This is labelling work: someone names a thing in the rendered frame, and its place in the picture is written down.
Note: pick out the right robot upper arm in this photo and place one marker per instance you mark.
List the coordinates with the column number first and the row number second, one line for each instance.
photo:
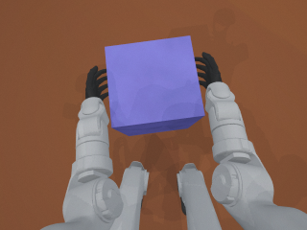
column 246, row 192

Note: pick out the robot right forearm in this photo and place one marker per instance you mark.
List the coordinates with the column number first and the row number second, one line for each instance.
column 227, row 127

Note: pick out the robot left hand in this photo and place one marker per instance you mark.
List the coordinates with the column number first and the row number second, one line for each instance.
column 92, row 89

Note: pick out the robot right hand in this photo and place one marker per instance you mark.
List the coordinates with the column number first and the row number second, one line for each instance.
column 211, row 69

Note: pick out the right robot foot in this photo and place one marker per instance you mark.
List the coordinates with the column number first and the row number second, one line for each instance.
column 183, row 208

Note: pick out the carton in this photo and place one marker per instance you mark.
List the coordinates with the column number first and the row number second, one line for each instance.
column 153, row 86

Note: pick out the robot left forearm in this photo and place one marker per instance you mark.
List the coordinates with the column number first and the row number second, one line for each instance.
column 92, row 144

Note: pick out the right robot shin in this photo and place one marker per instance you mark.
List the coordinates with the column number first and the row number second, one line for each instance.
column 190, row 166

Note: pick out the left robot upper arm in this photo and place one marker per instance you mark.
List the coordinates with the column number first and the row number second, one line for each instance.
column 93, row 205

